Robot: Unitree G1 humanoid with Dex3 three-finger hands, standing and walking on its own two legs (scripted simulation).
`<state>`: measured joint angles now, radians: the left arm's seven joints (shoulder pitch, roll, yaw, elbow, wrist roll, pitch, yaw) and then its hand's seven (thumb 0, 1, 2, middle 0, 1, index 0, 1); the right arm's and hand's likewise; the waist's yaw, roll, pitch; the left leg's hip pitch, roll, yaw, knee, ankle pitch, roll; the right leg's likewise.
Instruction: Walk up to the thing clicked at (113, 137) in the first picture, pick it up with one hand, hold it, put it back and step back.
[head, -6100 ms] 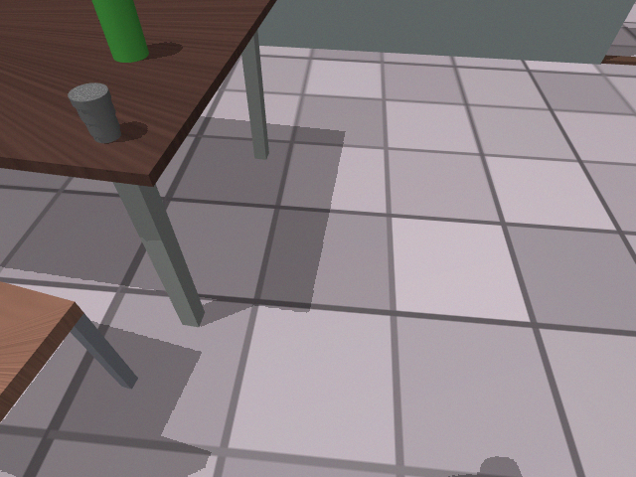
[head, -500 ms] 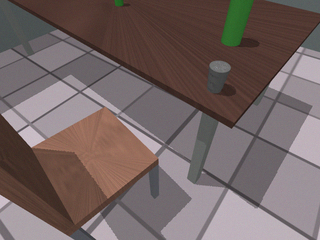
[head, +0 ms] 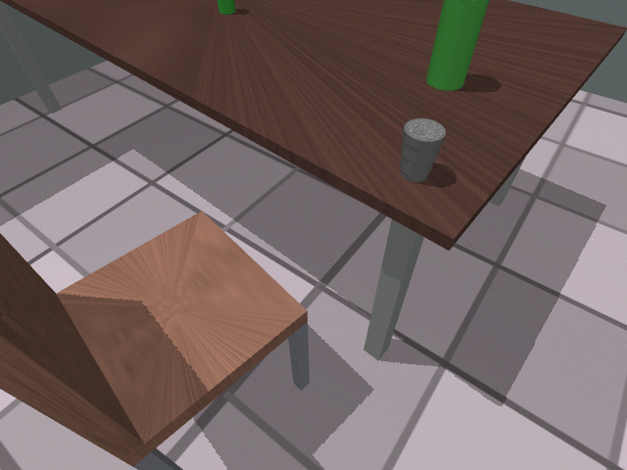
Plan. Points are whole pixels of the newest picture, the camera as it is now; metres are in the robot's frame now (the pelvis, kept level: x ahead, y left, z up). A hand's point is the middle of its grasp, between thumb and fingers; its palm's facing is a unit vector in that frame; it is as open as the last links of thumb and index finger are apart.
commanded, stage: walk up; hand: left
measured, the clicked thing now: (419, 152) +0.65 -0.19 +0.02
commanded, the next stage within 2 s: none
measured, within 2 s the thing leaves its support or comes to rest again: neither
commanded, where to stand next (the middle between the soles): +0.20 -0.08 m, yaw -40 degrees
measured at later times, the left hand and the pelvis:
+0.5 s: hand (202, 455) +0.18 +0.17 -0.16, palm faces -0.28 -0.88 -0.39, open 7.4 cm; pelvis +0.08 -0.08 -0.02, yaw -20 degrees
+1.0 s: hand (260, 322) +0.40 +0.11 -0.16, palm faces -0.53 -0.70 -0.47, open 7.4 cm; pelvis +0.15 -0.07 -0.05, yaw -34 degrees
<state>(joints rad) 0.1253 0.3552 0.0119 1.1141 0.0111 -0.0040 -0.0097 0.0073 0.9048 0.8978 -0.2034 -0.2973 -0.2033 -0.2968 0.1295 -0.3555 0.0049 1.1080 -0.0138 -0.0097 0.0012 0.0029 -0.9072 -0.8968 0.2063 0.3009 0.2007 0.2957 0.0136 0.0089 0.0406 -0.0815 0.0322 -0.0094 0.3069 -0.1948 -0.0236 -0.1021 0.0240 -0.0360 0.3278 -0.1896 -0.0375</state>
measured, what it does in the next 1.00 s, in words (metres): walks ahead, turning right: right foot, then left foot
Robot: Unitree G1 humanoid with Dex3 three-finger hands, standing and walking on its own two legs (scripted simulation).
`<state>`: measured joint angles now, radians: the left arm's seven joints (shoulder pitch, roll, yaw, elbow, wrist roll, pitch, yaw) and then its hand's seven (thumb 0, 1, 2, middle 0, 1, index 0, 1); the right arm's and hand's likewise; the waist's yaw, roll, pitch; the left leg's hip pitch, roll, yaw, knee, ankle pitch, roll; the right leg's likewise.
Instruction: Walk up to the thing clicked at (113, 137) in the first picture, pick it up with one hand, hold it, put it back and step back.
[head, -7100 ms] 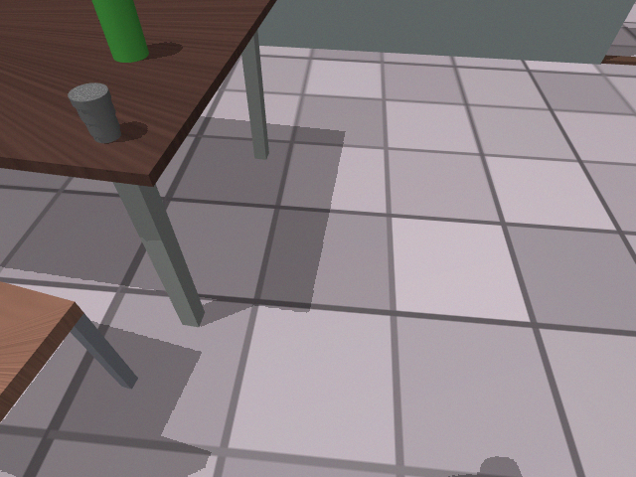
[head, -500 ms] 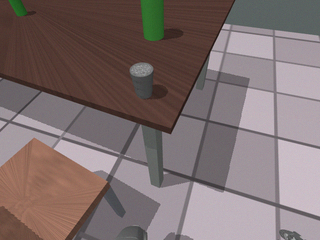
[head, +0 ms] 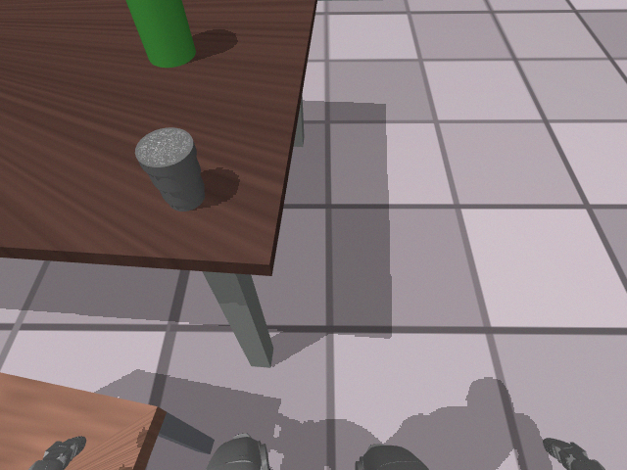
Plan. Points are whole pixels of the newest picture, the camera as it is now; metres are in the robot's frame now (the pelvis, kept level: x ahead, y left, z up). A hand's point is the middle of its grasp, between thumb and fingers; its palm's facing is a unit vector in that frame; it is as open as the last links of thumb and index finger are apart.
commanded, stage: walk up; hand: left
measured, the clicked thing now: (176, 173) +0.49 +0.19 +0.07
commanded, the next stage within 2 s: stand in 1.64 s
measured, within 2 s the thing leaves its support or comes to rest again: neither
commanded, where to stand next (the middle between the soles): +0.05 +0.02 m, yaw -6 degrees
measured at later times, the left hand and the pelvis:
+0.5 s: hand out of the picture +0.12 +0.25 -0.13, palm faces -0.12 -0.92 -0.37, open 7.4 cm; pelvis -0.01 +0.00 +0.01, yaw -7 degrees
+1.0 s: hand out of the picture +0.13 +0.25 -0.11, palm faces -0.14 -0.93 -0.33, open 7.4 cm; pelvis +0.00 +0.02 +0.04, yaw -9 degrees
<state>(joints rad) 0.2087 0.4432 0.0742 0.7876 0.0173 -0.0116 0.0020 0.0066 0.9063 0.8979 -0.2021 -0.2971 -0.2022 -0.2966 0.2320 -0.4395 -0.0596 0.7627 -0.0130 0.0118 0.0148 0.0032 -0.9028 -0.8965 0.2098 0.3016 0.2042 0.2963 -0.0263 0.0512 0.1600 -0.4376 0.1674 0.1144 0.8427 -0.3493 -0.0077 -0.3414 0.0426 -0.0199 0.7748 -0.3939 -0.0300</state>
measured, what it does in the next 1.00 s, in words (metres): steps on the spot: left foot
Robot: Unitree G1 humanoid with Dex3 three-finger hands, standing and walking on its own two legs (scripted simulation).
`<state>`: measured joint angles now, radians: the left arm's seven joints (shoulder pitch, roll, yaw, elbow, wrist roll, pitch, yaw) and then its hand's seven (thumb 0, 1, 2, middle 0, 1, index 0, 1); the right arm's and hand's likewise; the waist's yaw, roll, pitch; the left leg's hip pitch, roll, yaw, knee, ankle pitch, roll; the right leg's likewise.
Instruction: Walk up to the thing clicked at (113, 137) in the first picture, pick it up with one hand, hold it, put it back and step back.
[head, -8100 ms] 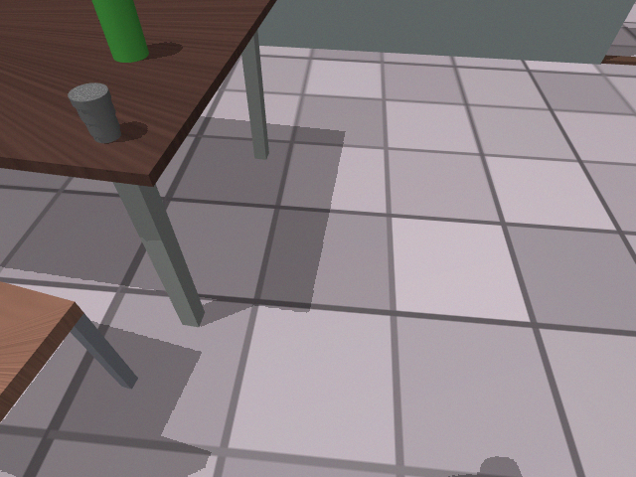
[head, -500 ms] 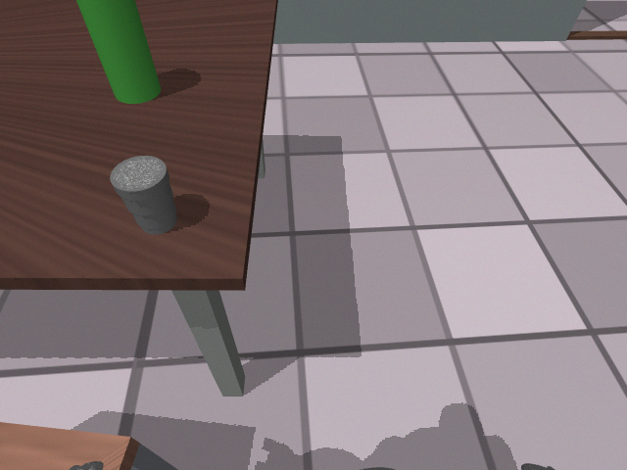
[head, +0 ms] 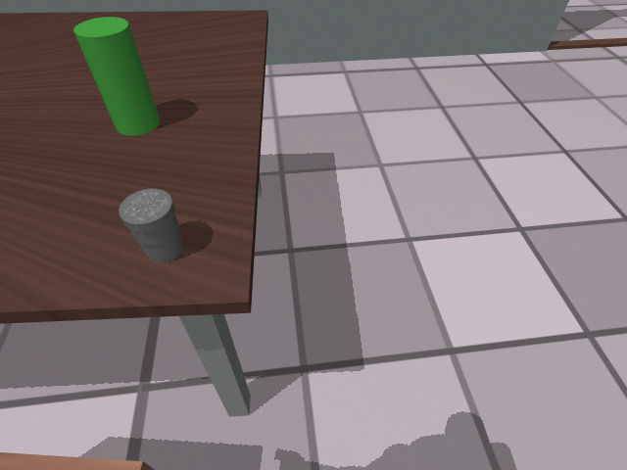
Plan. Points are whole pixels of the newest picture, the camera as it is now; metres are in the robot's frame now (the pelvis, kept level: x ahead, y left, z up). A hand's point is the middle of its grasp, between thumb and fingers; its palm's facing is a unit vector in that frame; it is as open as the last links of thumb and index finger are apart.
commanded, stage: walk up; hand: left
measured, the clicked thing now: (156, 229) +0.46 +0.25 +0.03
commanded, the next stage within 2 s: stand in 0.64 s
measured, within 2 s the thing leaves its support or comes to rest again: neither
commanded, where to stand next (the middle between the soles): +0.05 +0.01 m, yaw +3 degrees
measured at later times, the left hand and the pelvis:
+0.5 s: hand out of the picture +0.09 +0.26 -0.16, palm faces -0.01 -0.94 -0.35, open 7.4 cm; pelvis +0.01 +0.01 +0.00, yaw -1 degrees
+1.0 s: hand out of the picture +0.11 +0.26 -0.15, palm faces -0.02 -0.94 -0.35, open 7.4 cm; pelvis +0.02 +0.01 +0.00, yaw +1 degrees
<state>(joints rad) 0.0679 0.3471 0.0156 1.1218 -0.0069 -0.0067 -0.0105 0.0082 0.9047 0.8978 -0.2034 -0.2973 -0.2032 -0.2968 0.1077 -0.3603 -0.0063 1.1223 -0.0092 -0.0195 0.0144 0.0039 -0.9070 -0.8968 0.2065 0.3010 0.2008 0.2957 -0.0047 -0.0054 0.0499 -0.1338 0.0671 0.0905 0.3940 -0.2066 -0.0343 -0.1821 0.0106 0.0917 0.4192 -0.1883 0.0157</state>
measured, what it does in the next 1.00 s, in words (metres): stands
